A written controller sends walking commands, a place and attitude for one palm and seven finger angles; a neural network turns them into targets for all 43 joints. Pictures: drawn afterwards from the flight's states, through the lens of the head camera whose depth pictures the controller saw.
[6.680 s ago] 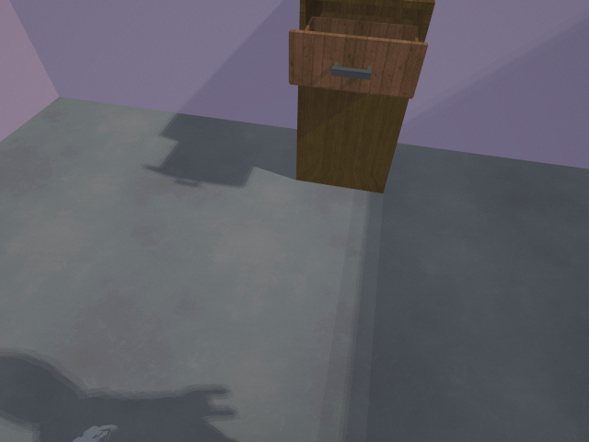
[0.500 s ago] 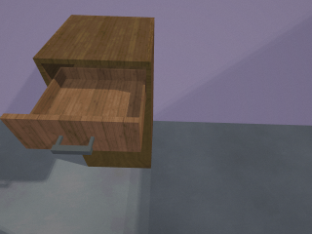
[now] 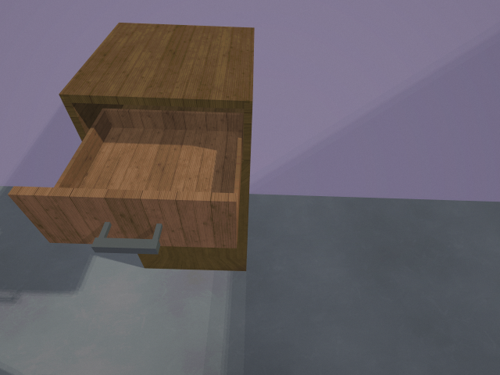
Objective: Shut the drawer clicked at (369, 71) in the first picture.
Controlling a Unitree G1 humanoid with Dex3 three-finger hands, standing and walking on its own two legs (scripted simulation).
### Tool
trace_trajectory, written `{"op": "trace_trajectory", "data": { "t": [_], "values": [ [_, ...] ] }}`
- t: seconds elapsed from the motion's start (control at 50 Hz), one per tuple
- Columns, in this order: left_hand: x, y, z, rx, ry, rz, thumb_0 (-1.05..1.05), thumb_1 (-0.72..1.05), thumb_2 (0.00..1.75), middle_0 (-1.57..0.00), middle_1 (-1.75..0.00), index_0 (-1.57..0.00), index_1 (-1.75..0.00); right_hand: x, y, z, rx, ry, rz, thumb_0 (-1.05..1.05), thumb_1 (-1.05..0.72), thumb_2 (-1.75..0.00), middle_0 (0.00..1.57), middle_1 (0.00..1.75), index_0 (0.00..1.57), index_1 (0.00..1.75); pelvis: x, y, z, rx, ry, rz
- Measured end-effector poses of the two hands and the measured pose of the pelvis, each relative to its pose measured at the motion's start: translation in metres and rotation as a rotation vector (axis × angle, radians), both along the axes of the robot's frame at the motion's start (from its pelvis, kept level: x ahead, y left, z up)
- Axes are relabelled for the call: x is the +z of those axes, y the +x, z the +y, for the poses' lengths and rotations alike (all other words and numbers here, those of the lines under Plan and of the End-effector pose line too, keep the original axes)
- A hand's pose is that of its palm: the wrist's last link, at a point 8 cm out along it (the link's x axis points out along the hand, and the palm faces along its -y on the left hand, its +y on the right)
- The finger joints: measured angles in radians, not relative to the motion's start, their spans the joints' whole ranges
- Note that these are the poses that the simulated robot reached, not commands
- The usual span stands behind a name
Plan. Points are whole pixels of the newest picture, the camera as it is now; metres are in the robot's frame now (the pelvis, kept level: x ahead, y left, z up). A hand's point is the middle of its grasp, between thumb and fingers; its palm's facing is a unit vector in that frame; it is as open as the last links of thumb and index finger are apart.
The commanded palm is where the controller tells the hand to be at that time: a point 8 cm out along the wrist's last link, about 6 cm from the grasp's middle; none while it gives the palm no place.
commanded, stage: come to a stop and stand still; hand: left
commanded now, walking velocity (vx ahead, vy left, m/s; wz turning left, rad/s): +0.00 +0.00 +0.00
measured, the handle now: (129, 236) +0.35 +0.26 -0.02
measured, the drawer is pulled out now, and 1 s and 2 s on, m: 0.28 0.28 0.28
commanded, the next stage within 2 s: look again from close up in 0.20 s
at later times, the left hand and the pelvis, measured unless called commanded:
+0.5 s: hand out of the picture +0.02 +0.18 -0.18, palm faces +0.01 -0.98 -0.22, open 7.3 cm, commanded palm none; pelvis +0.01 +0.01 -0.01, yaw +0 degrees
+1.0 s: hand out of the picture -0.04 +0.17 -0.18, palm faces +0.05 -0.98 -0.16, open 7.3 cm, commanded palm none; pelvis -0.01 +0.02 -0.01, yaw +1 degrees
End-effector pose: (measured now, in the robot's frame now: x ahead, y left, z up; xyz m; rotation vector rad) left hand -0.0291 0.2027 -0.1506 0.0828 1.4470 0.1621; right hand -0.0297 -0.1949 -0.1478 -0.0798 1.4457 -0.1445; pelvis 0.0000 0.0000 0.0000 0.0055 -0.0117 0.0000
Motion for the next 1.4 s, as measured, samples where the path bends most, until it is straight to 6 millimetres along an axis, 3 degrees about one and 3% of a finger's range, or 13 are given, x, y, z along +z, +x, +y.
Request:
{"op": "trace_trajectory", "data": {
  "t": [0.3,0.46,0.6,0.72,0.96,1.16,1.26,1.4],
  "values": [
    [0.005,0.028,0.019,-0.022,0.042,-0.027,0.00,0.91,0.90,-0.20,-0.30,-0.20,-0.30,0.001,0.029,-0.018,0.026,-0.037,-0.025,0.01,-0.91,-0.90,0.20,0.30,0.19,0.30,0.001,0.013,0.001,0.000,0.000,-0.001],
    [0.002,0.040,0.028,-0.067,0.072,-0.079,0.00,0.91,0.90,-0.20,-0.30,-0.20,-0.30,-0.004,0.050,-0.024,0.033,-0.054,-0.130,0.01,-0.91,-0.90,0.20,0.30,0.19,0.30,-0.007,0.008,0.006,0.006,-0.006,-0.015],
    [0.003,0.048,0.033,-0.061,0.068,-0.149,0.01,0.92,0.90,-0.20,-0.30,-0.20,-0.30,-0.001,0.047,-0.018,0.059,-0.050,-0.150,0.01,-0.93,-0.90,0.20,0.30,0.19,0.30,-0.006,0.000,0.010,0.012,-0.004,-0.033],
    [0.004,0.038,0.035,-0.052,0.060,-0.145,0.01,0.92,0.90,-0.20,-0.30,-0.20,-0.30,0.000,0.029,-0.011,0.064,-0.036,-0.115,0.01,-0.92,-0.90,0.20,0.30,0.19,0.30,-0.004,-0.006,0.012,0.015,-0.003,-0.030],
    [-0.002,-0.006,0.023,-0.020,0.019,-0.047,0.01,0.91,0.90,-0.20,-0.30,-0.20,-0.30,-0.003,-0.010,0.003,0.050,-0.008,-0.012,0.01,-0.91,-0.90,0.20,0.30,0.19,0.30,-0.004,-0.012,0.015,0.017,-0.001,-0.035],
    [-0.012,-0.028,0.021,0.034,-0.015,0.026,0.01,0.91,0.90,-0.20,-0.30,-0.20,-0.30,-0.005,-0.018,0.008,0.038,-0.024,0.047,0.01,-0.91,-0.90,0.20,0.30,0.19,0.30,-0.011,0.002,0.022,0.016,-0.009,-0.023],
    [-0.013,-0.015,0.027,0.020,-0.020,0.044,0.01,0.91,0.90,-0.20,-0.30,-0.20,-0.30,-0.004,-0.012,0.017,0.017,-0.026,0.047,0.01,-0.91,-0.90,0.20,0.30,0.19,0.30,-0.013,0.018,0.029,0.010,-0.004,-0.017],
    [-0.013,0.030,0.031,0.024,0.000,-0.033,0.01,0.91,0.90,-0.20,-0.30,-0.20,-0.30,-0.011,0.010,0.027,0.023,-0.005,0.060,0.01,-0.91,-0.90,0.20,0.30,0.19,0.30,-0.016,0.040,0.030,0.018,-0.016,-0.012]
  ]
}}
